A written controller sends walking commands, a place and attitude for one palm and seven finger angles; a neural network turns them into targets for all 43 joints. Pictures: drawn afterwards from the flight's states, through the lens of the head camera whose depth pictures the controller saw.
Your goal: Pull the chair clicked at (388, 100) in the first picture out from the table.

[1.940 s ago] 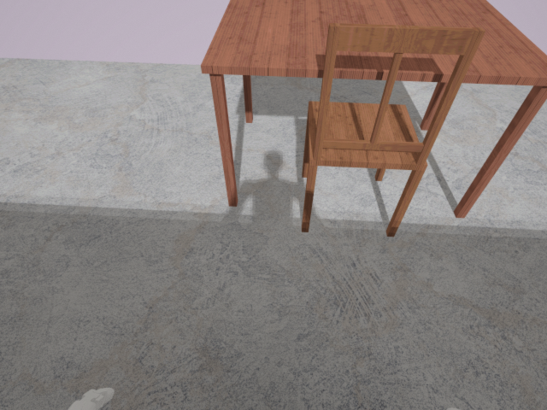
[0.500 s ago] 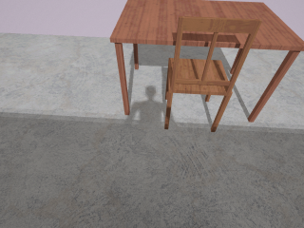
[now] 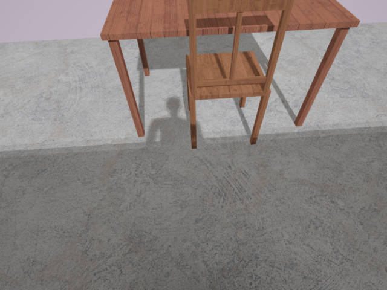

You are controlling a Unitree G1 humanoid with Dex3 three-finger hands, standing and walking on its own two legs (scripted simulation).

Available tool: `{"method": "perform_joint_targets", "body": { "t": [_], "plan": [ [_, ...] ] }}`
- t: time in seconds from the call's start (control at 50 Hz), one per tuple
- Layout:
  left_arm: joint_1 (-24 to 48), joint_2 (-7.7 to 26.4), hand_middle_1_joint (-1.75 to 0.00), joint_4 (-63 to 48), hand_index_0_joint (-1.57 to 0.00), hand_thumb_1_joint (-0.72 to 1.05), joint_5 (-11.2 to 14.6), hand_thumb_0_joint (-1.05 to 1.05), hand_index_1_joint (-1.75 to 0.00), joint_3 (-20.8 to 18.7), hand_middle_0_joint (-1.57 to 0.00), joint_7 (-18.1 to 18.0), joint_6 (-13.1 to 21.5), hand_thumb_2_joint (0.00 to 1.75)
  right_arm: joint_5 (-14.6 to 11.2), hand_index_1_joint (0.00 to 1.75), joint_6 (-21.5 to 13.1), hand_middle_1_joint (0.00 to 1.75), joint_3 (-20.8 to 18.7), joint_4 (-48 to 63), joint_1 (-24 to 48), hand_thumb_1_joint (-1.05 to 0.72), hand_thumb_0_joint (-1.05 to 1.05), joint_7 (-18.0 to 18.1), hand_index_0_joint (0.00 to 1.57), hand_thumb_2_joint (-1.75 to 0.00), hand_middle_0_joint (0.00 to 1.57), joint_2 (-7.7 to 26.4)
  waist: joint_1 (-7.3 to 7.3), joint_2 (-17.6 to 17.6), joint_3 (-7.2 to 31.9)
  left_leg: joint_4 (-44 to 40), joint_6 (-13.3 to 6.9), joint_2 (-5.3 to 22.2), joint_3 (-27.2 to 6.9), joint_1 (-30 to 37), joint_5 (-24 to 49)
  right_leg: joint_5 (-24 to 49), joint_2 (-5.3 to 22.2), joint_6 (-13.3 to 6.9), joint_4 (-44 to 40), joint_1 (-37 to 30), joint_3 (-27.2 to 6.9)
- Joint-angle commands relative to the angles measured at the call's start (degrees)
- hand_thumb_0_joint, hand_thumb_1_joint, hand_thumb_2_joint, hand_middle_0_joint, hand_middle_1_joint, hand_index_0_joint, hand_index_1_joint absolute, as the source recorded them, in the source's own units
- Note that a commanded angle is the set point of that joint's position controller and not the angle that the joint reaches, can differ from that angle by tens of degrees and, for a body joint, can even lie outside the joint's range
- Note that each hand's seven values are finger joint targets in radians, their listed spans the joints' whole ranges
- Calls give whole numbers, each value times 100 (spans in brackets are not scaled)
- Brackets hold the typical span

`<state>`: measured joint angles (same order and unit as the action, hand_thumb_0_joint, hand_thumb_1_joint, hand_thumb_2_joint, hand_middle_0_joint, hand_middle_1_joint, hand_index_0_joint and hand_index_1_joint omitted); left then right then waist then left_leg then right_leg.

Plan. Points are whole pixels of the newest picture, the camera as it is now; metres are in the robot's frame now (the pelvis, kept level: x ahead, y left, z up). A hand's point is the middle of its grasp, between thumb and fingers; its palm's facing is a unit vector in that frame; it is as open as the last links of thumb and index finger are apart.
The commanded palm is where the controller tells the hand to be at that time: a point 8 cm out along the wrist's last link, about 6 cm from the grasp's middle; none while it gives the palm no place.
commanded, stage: walk to a spot facing it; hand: left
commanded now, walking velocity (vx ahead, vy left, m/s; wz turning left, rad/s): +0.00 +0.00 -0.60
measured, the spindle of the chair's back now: (235, 48) +1.06 -0.10 -0.07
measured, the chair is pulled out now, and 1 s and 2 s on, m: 0.00 0.00 0.00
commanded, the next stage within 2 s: none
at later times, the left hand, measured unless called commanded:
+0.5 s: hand out of the picture +0.07 +0.26 -0.16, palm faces -0.18 -0.96 -0.23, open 7.4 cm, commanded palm none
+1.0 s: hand (175, 264) +0.20 +0.07 -0.14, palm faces -0.63 -0.75 -0.21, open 7.4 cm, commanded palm none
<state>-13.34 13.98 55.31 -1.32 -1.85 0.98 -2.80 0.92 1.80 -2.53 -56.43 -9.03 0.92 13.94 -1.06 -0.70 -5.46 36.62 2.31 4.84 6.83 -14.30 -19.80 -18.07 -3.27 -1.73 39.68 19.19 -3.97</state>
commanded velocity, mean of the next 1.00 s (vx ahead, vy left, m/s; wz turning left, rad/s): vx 0.12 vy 0.00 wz -0.58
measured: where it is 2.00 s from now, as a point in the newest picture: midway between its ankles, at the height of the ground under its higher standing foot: (260, 281)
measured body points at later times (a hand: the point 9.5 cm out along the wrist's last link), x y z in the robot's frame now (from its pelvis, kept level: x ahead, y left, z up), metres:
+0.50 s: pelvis -0.03 +0.05 +0.02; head +0.00 +0.08 +0.46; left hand +0.08 +0.31 -0.14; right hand +0.03 -0.23 -0.09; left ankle -0.02 +0.16 -0.72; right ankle +0.00 -0.08 -0.69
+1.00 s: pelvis -0.03 +0.00 +0.00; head -0.01 -0.02 +0.45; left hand +0.23 +0.11 -0.12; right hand -0.25 -0.16 -0.14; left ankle -0.02 +0.16 -0.71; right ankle -0.08 -0.10 -0.72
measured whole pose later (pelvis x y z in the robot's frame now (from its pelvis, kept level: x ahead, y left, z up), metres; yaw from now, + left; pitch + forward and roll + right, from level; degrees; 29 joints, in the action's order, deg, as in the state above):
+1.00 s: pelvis -0.03 +0.00 +0.00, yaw -36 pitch +0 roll -1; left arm -6.8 12.3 50.4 -1.6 -3.3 3.1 -0.3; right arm 1.6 0.0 -3.5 -59.2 -26.0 0.3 14.7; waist 4.2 -2.0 -2.7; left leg 43.1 2.9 11.3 13.7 -11.2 -27.2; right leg -16.3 1.4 -1.5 34.3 17.5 6.3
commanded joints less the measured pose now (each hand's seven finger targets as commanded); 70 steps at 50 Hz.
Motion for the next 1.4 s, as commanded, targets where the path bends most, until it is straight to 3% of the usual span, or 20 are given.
{"method": "perform_joint_targets", "body": {
  "t": [0.0,0.1,0.28,0.36,0.38,0.42,0.44,0.48,0.54,0.6,0.74,0.84,0.9,0.92,0.94,0.96,0.98,1.08,1.32,1.38],
  "plan": [
    [-940,1570,-30,-419,-20,90,3,0,-30,-423,-20,-175,163,90,-37,30,-47,30,-214,892,630,-90,0,54,20,-90,20,688,-494,1757,451,2560,33,-482,-719,-1711,-1501,1446,2114,-889,-2543,-507,-3571],
    [-247,1039,-30,-690,-20,90,34,0,-30,-377,-20,-192,212,90,-23,30,-73,30,-255,683,211,-90,0,8,20,-90,20,626,5,739,828,2543,76,-278,-943,-1465,-205,1282,1208,-740,-2118,-734,-2320],
    [-557,1039,-30,-682,-20,90,-21,0,-30,-465,-20,-201,140,90,-90,30,-115,30,-213,955,464,-90,0,100,20,-90,20,473,-198,1010,1036,852,48,-517,-991,-975,-536,1683,1068,-783,-2116,-992,-2799],
    [-50,1128,-30,-837,-20,90,-14,0,-30,-497,-20,-182,63,90,-150,30,-190,30,-237,803,-410,-90,0,142,20,-90,20,499,184,1123,1167,-969,-157,-759,-864,654,100,1263,747,-347,-2034,-42,-2706],
    [88,996,-30,-913,-20,90,11,0,-30,-479,-20,-164,51,90,-147,30,-239,30,-270,715,-755,-90,0,182,20,-90,20,641,364,829,1272,-1539,-283,-477,-1039,1564,350,686,392,-67,-1674,622,-2327],
    [40,558,-30,-1052,-20,90,37,0,-30,-436,-20,-69,56,90,-56,30,-257,30,-396,934,-436,-90,0,209,20,-90,20,1413,280,-1550,856,-2527,-936,2032,-3316,1527,51,-1287,-468,457,1013,2179,-469],
    [85,793,-30,-1057,-20,90,-28,0,-30,-512,-20,-61,74,90,-56,30,-223,30,-330,1140,-51,-90,0,183,20,-90,20,1307,161,-921,639,-2450,-1200,2261,-3227,633,367,-1113,18,578,1882,1900,-427],
    [-239,858,-30,-724,-20,90,-93,0,-30,-566,-20,13,12,90,5,30,-277,30,-168,1169,394,-90,0,191,20,-90,20,741,-172,-607,361,-2202,-1010,1354,-1950,92,1238,-406,91,622,2903,1552,-265],
    [-249,594,-30,-701,-20,90,-49,0,-30,-452,-20,102,-19,90,5,30,-325,30,-128,1079,92,-90,0,190,20,-90,20,660,-128,-728,305,-1892,-865,875,-963,495,2254,-106,201,670,3163,1793,102],
    [181,494,-30,-828,-20,90,-3,0,-30,-383,-20,113,-42,90,14,30,-325,30,-158,865,-559,-90,0,186,20,-90,20,697,145,-770,274,-1810,-1036,1056,-985,982,2627,-169,373,704,2650,1858,196],
    [1027,422,-30,-1064,-20,90,-48,0,-30,-313,-20,270,-7,90,52,30,-432,30,-245,505,-1372,-90,0,109,20,-90,20,891,509,-796,45,-2519,-1147,1595,-1125,1224,-177,-298,765,538,1357,1872,510],
    [1165,229,-30,-1102,-20,90,-33,0,-30,-264,-20,303,113,90,102,30,-464,30,-290,320,-1432,-90,0,39,20,-90,20,968,494,-859,179,-2271,-974,1678,-501,991,-15,-590,657,316,108,905,918],
    [580,236,-30,-902,-20,90,-24,0,-30,-305,-20,261,223,90,98,30,-453,30,-269,241,-1388,-90,0,5,20,-90,20,975,141,-594,458,-1272,-658,1483,120,564,614,-137,360,111,-983,-510,1204],
    [-172,497,-30,-628,-20,90,-39,0,-30,-359,-20,210,304,90,54,30,-448,30,-237,262,-1365,-90,0,-37,20,-90,20,895,-214,-88,909,-14,-372,1226,600,-18,1067,126,388,-88,-1502,-1873,1075],
    [-976,1248,-30,-389,-20,90,-60,0,-30,-505,-20,94,394,90,-30,30,-444,30,-121,442,-1310,-90,0,-126,20,-90,20,477,-578,1604,1397,1698,-61,670,1051,-1796,-510,-909,1823,-628,-2091,-3458,-873],
    [-1520,1693,-30,-243,-20,90,84,0,-30,-603,-20,11,362,90,22,30,-443,30,-66,817,-537,-90,0,-121,20,-90,20,439,-833,1930,1171,2914,47,144,339,-2996,-1655,-520,2695,-1076,-2602,-3336,-2823],
    [-1417,1617,-30,-239,-20,90,116,0,-30,-611,-20,-49,362,90,48,30,-452,30,-142,852,-320,-90,0,-104,20,-90,20,613,-736,1160,855,3272,-35,310,-318,-3275,-1164,-569,2684,-1216,-2684,-3107,-2492],
    [-104,746,-30,-441,-20,90,46,0,-30,-332,-20,-78,548,90,103,30,-319,30,-186,373,-879,-90,0,-166,20,-90,20,352,199,572,-5,2654,162,525,-322,-2210,351,60,1682,-814,-2976,-868,-788],
    [-989,597,-30,195,-20,90,-10,0,-30,-257,-20,-192,715,90,24,30,-479,30,-124,838,331,-90,0,-291,20,-90,20,85,-54,849,-65,384,-34,144,-221,-1640,905,1860,1544,-717,-2622,-1453,-654],
    [-883,635,-30,265,-20,90,21,0,-30,-310,-20,-196,715,90,58,30,-582,30,-193,452,-869,-90,0,-170,20,-90,20,300,528,464,465,-483,-192,-227,-72,414,1041,2952,1234,-512,-1080,-1031,-363]
  ]
}}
